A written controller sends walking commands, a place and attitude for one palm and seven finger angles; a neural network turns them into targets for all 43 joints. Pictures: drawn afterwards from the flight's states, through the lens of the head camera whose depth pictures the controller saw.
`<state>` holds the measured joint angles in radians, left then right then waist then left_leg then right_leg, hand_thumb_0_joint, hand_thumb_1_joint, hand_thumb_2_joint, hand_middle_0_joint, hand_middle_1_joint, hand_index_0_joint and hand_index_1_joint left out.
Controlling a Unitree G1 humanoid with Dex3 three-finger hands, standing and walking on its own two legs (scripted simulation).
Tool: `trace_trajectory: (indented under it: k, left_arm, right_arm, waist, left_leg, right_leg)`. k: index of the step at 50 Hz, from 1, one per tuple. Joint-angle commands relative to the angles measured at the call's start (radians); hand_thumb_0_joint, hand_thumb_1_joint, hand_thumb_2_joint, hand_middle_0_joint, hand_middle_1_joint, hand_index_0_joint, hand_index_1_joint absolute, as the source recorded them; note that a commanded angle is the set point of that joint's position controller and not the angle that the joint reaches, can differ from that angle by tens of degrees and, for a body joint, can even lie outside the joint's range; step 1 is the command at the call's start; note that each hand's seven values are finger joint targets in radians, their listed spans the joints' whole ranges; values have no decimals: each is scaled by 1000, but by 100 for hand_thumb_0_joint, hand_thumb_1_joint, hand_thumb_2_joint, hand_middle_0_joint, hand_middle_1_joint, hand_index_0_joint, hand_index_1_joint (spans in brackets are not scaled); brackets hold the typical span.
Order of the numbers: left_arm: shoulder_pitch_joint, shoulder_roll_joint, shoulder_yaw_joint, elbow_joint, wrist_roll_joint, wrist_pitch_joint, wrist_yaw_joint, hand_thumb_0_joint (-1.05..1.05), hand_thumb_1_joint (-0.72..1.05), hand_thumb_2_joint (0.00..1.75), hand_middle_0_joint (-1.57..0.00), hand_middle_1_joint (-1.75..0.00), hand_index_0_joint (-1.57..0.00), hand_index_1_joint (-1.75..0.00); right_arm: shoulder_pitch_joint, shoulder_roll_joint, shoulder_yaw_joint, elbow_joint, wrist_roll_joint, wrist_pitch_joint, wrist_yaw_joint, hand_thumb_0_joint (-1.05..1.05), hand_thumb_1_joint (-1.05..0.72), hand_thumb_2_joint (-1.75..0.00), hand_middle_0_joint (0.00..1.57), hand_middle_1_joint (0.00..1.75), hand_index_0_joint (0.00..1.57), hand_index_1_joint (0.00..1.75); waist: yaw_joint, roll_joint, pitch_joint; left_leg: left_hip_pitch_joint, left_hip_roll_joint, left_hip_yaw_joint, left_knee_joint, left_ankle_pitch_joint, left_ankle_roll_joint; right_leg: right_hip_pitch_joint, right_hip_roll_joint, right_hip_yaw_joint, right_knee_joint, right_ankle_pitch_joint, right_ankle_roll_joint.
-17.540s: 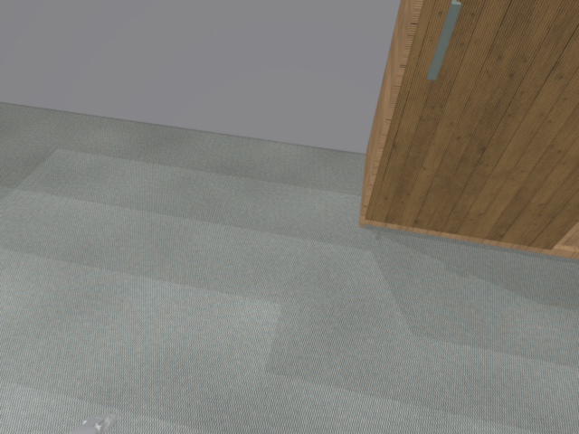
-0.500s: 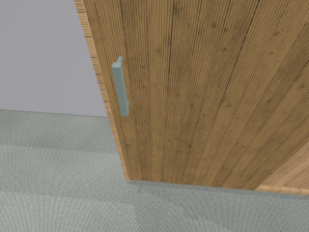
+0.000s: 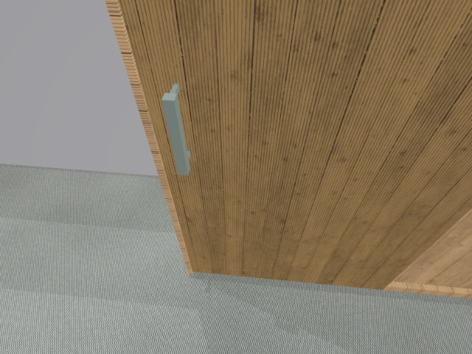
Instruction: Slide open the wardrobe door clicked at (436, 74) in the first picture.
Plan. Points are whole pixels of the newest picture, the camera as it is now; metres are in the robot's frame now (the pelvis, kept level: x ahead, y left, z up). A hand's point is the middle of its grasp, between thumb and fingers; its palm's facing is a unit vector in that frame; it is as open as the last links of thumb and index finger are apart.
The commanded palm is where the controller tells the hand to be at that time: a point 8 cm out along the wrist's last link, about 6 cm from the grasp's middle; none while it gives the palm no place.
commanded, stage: look again from close up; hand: left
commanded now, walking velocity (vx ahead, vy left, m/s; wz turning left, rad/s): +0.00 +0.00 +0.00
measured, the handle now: (180, 132) +0.52 +0.15 +0.08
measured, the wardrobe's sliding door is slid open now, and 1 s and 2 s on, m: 0.00 0.00 0.00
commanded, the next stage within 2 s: raise the hand with hooked fingers in 0.52 s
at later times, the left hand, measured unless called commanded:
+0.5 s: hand out of the picture +0.00 +0.16 -0.17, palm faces +0.04 -0.98 -0.19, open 7.4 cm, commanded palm none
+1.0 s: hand (152, 321) +0.18 +0.15 -0.02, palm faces -0.09 -1.00 +0.03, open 8.3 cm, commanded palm +0.13 +0.24 -0.03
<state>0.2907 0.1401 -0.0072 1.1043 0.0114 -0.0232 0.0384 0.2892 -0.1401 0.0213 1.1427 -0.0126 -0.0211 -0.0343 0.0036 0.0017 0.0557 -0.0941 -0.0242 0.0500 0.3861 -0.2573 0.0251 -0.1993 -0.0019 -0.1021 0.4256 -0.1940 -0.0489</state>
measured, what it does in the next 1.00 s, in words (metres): stands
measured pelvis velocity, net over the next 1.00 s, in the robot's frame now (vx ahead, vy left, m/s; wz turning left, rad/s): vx -0.01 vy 0.00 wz -0.01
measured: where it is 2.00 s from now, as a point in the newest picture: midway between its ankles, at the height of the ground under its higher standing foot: outside the picture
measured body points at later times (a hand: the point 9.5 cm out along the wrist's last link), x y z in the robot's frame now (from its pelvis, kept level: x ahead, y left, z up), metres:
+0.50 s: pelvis +0.00 -0.01 +0.00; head +0.02 -0.01 +0.45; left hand +0.00 +0.21 -0.16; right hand -0.01 -0.22 -0.16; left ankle -0.03 +0.10 -0.74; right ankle +0.03 -0.09 -0.74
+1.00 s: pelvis -0.01 +0.00 -0.05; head +0.01 +0.02 +0.40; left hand +0.18 +0.21 -0.02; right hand +0.21 -0.26 -0.06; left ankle -0.03 +0.10 -0.74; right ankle +0.03 -0.09 -0.74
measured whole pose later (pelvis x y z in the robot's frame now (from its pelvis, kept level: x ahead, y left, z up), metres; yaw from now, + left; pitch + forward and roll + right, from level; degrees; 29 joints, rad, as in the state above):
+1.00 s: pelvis -0.01 +0.00 -0.05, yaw -1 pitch +7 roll +1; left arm 0.47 0.16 0.09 0.13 -0.21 -0.51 -0.31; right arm 0.13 -0.27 -0.06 0.52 0.01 -0.24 0.01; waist -0.02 -0.05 -0.09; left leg -0.50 -0.01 0.07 0.86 -0.47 0.03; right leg -0.60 -0.01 -0.09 0.86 -0.38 -0.06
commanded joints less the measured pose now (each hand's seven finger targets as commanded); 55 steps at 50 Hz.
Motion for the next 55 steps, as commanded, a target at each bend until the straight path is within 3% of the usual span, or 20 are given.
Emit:
trace_trajectory:
  k: [1, 30, 31, 32, 33, 34, 35, 36, 38, 39, 41, 42, 43, 45, 48, 49, 52, 53, 54, 55]
  left_arm:
    - [61, 102, 19, -31, -3, -13, 1, 0, 90, 90, -20, -30, -20, -30]
    - [64, 107, 25, -36, -3, -15, -1, 0, 90, 90, -20, -30, -20, -30]
    - [159, 121, 22, 15, 6, -32, 39, 0, 90, 90, -20, -30, -20, -30]
    - [-604, 301, 75, -1514, -234, -248, 13, 0, 88, 89, -20, -32, -20, -32]
    - [-470, 365, 159, -1437, -185, -223, 64, 0, 85, 88, -20, -33, -20, -33]
    - [-207, 197, 68, -1228, -167, -180, 84, 0, 83, 87, -21, -34, -21, -34]
    - [98, -28, -52, -955, -166, -77, 87, 0, 81, 86, -21, -36, -21, -36]
    - [3, -21, -51, -1129, -223, -86, 69, 0, 78, 85, -21, -37, -21, -37]
    - [-33, 26, -15, -1143, -210, -197, 26, 0, 74, 83, -21, -40, -21, -40]
    - [48, 36, 30, -1030, -207, -243, 2, 0, 71, 82, -21, -42, -21, -42]
    - [319, -28, 48, -885, -246, -356, -100, 0, 67, 80, -22, -45, -22, -45]
    - [412, -21, 77, -906, -268, -426, -161, 0, 64, 79, -22, -47, -22, -47]
    - [505, 25, 141, -882, -278, -476, -231, 0, 62, 78, -22, -48, -22, -48]
    - [481, 114, 193, -931, -273, -564, -355, 0, 57, 76, -22, -51, -22, -51]
    - [438, 221, 299, -1079, -248, -531, -367, 0, 50, 73, -23, -55, -23, -55]
    - [369, 184, 261, -1191, -269, -520, -358, 0, 48, 72, -23, -57, -23, -57]
    - [211, 180, 282, -1422, -296, -568, -275, 0, 41, 69, -24, -62, -24, -62]
    - [110, 194, 263, -1523, -295, -601, -255, 0, 39, 68, -24, -63, -24, -63]
    - [93, 191, 247, -1574, -283, -628, -241, 0, 36, 67, -24, -64, -24, -64]
    - [83, 143, 176, -1560, -273, -648, -246, 0, 34, 66, -24, -66, -24, -66]
  right_arm:
    - [76, -86, -17, -21, 0, -15, -1, 0, -90, -90, 20, 30, 20, 30]
    - [75, -93, -21, -30, 0, -18, -3, 0, -90, -90, 20, 30, 20, 30]
    - [-45, -110, -27, -88, 12, -24, 5, 0, -90, -90, 20, 30, 20, 30]
    - [-36, -305, -40, -469, 54, -172, -42, 0, -90, -90, 20, 30, 20, 30]
    - [-167, -198, 6, -426, 64, -248, -72, 0, -90, -90, 20, 30, 20, 30]
    - [-116, -224, -15, -401, 42, -284, -68, 0, -90, -90, 20, 30, 20, 30]
    - [-97, -160, -14, -368, 66, -294, -56, 0, -90, -90, 20, 30, 20, 30]
    - [-92, -211, -25, -432, 81, -305, -55, 0, -90, -90, 20, 30, 20, 30]
    - [-109, -242, -55, -506, 55, -338, -55, 0, -90, -90, 20, 30, 20, 30]
    - [-93, -241, -72, -512, 42, -340, -47, 0, -90, -90, 20, 30, 20, 30]
    - [-125, -235, -87, -573, 30, -336, -21, 0, -90, -90, 20, 30, 20, 30]
    - [-149, -235, -98, -609, 24, -330, -3, 0, -90, -90, 20, 30, 20, 30]
    - [-156, -243, -112, -642, 25, -316, 26, 0, -90, -90, 20, 30, 20, 30]
    - [-208, -257, -120, -705, 23, -291, 56, 0, -90, -90, 20, 30, 20, 30]
    - [-225, -239, -122, -766, 26, -231, 53, 0, -90, -90, 20, 30, 20, 30]
    - [-237, -230, -112, -805, 28, -220, 46, 0, -90, -90, 20, 30, 20, 30]
    - [-162, -191, -107, -814, 28, -223, 26, 0, -90, -90, 20, 30, 20, 30]
    - [-135, -200, -101, -804, 18, -226, 21, 0, -90, -90, 20, 30, 20, 30]
    - [-115, -197, -101, -797, 17, -224, 16, 0, -90, -90, 20, 30, 20, 30]
    - [-105, -197, -92, -780, 21, -229, 12, 0, -90, -90, 20, 30, 20, 30]
  waist:
    - [1, -14, 34]
    - [8, 1, 19]
    - [52, 10, -12]
    - [-91, 214, -488]
    - [-29, 279, -335]
    - [-27, 242, -325]
    - [-29, 101, -154]
    - [-37, 12, -96]
    - [-55, -156, -33]
    - [-42, -261, -17]
    - [16, -413, 8]
    - [40, -402, -22]
    - [72, -287, -67]
    - [55, -165, -149]
    - [100, 13, -217]
    - [90, 59, -245]
    - [52, 163, -345]
    - [15, 146, -350]
    - [3, 155, -384]
    - [-33, 134, -355]
  left_leg:
    - [-130, 114, -102, -87, 64, 6]
    - [-130, 120, -110, -84, 103, 5]
    - [-151, 124, -29, 130, 78, -25]
    - [61, 9, -65, -11, 153, 2]
    - [37, 22, -9, -1, 130, -3]
    - [-56, 28, -27, -16, 81, -10]
    - [-135, 38, -65, -16, 29, -8]
    - [-159, 44, -103, 1, 1, -1]
    - [-235, 22, -91, 89, -53, 5]
    - [-303, 15, -87, 138, -66, 1]
    - [-463, 7, -78, 237, -91, -13]
    - [-501, -3, -62, 276, -83, -22]
    - [-490, -15, -49, 301, -29, -36]
    - [-521, -29, -29, 374, 18, -45]
    - [-575, -32, -6, 407, 45, -25]
    - [-567, -30, 4, 404, 41, -19]
    - [-501, -6, -31, 438, 96, -15]
    - [-495, 3, -54, 461, 95, -12]
    - [-477, 10, -66, 475, 99, -7]
    - [-472, 16, -78, 491, 81, -4]
  right_leg:
    - [53, -127, 171, -99, 25, -13]
    - [78, -128, 157, -95, 62, -12]
    - [66, -185, 194, -48, 532, 43]
    - [181, -89, 160, 8, 265, 26]
    - [119, -42, 155, 20, 102, 14]
    - [105, -37, 79, 36, -1, 5]
    - [-4, -25, 61, 14, -26, 13]
    - [-44, -30, 52, 18, -57, 27]
    - [-148, -36, 61, 9, -195, 39]
    - [-209, -32, 68, 21, -260, 43]
    - [-270, -33, 76, 97, -309, 47]
    - [-244, -34, 89, 133, -265, 45]
    - [-182, -40, 101, 186, -140, 28]
    - [-147, -60, 117, 270, 52, 21]
    - [-172, -59, 134, 330, 75, 11]
    - [-191, -49, 126, 345, 39, 9]
    - [-245, -18, 102, 399, 73, 6]
    - [-291, -5, 99, 422, 68, 9]
    - [-315, 0, 98, 425, 51, 7]
    - [-371, 5, 88, 424, 18, 9]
